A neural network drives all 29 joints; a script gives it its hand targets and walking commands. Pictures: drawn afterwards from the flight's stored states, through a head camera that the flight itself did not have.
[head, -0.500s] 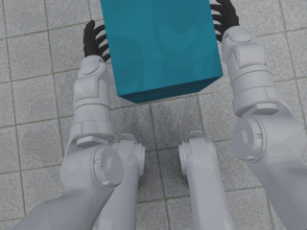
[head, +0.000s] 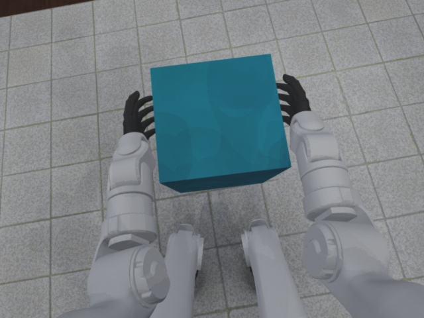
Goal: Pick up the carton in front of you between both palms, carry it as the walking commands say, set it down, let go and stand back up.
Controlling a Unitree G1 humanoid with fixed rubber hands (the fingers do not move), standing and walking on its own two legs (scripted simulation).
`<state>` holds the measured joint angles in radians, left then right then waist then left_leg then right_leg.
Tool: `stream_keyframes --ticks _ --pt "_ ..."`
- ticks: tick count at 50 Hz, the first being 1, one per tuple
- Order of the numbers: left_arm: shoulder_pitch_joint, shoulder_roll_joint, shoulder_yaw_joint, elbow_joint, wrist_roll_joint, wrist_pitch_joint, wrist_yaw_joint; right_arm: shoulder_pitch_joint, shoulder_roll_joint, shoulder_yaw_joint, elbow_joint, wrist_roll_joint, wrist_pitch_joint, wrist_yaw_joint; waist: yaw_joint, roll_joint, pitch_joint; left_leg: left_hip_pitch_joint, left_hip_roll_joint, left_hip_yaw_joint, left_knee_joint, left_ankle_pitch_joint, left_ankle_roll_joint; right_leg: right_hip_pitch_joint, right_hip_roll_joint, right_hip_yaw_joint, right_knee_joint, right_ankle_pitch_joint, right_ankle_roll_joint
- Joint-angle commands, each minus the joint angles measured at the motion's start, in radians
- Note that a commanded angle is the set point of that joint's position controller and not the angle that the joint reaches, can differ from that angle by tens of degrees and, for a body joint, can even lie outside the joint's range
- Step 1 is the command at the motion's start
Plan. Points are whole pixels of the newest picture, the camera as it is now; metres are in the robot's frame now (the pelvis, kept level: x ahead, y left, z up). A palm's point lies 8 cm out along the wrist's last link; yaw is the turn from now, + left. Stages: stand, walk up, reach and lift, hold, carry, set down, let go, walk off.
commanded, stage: reach and lift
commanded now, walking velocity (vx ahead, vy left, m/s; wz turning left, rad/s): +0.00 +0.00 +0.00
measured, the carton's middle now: (217, 136) +0.46 +0.00 -0.12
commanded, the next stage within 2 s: hold in 1.92 s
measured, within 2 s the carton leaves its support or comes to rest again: neither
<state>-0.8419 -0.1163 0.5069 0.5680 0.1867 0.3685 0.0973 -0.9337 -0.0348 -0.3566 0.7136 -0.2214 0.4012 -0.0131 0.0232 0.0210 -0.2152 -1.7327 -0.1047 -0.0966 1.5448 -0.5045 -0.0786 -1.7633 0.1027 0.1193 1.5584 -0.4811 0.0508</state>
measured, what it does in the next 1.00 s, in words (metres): rises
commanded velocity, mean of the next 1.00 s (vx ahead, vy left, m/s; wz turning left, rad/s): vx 0.00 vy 0.00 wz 0.00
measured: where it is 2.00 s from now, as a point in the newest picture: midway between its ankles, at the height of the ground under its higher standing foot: (224, 285)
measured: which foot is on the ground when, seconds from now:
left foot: down 0.00-1.00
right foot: down 0.00-1.00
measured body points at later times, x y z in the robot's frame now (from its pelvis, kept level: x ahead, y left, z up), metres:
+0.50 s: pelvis +0.05 +0.00 +0.14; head +0.15 -0.01 +0.58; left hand +0.42 +0.15 +0.11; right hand +0.42 -0.15 +0.10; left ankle +0.09 +0.14 -0.52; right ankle +0.09 -0.13 -0.52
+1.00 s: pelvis +0.08 +0.01 +0.22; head +0.04 +0.01 +0.66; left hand +0.39 +0.16 +0.23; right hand +0.38 -0.15 +0.23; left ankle +0.09 +0.14 -0.52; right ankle +0.09 -0.13 -0.52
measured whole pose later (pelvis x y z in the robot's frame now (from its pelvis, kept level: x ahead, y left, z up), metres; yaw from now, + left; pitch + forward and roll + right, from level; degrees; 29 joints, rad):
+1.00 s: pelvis +0.08 +0.01 +0.22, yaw -1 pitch -1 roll +0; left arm -0.27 -0.15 0.27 0.40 0.27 0.57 0.02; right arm -0.26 0.15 -0.25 0.40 -0.26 0.60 -0.03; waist 0.00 0.00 -0.09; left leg -0.21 -0.04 -0.15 0.47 -0.24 -0.02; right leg -0.23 0.04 0.14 0.46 -0.22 0.02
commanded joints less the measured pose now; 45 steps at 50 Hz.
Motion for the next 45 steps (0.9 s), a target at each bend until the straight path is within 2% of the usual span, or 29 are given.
stream_keyframes --ticks 1,14,27,37,42,45 --pt "-0.640 -1.037 -0.626 0.086 -0.163 -0.002 -0.283 -0.537 1.136 0.498 0.001 0.174 -0.040 0.239 -0.009 -0.083 -0.881 0.470 -0.080 0.166 -0.208 0.211 0.029 0.690 0.062 -0.159 -0.235 0.246 -0.018" --pt "-0.370 -1.062 -0.658 0.097 -0.123 -0.031 -0.284 -0.303 1.171 0.519 -0.036 0.149 -0.074 0.231 -0.011 -0.043 -0.693 0.761 -0.061 0.103 -0.466 0.255 0.044 0.926 0.052 -0.112 -0.479 0.275 -0.033" --pt "-0.105 -1.063 -0.734 0.048 -0.110 -0.021 -0.293 -0.058 1.181 0.592 -0.122 0.145 -0.064 0.230 -0.017 -0.031 -0.490 1.113 -0.027 0.042 -0.756 0.388 0.055 1.245 0.025 -0.058 -0.759 0.398 -0.042" --pt "0.081 -1.049 -0.796 -0.040 -0.122 0.062 -0.313 0.114 1.170 0.665 -0.233 0.177 0.015 0.234 -0.016 -0.028 -0.310 1.399 -0.006 0.023 -0.981 0.522 0.059 1.505 0.006 -0.045 -0.986 0.531 -0.034" --pt "0.148 -1.051 -0.836 -0.108 -0.147 0.130 -0.326 0.171 1.159 0.712 -0.327 0.204 0.088 0.237 -0.023 -0.018 -0.215 1.534 0.005 0.018 -1.080 0.550 0.057 1.602 -0.004 -0.045 -1.088 0.536 -0.032" --pt "0.166 -1.033 -0.826 -0.132 -0.143 0.175 -0.331 0.190 1.143 0.702 -0.355 0.197 0.136 0.239 -0.025 -0.016 -0.115 1.566 0.010 0.017 -1.130 0.510 0.058 1.622 -0.007 -0.049 -1.139 0.487 -0.033"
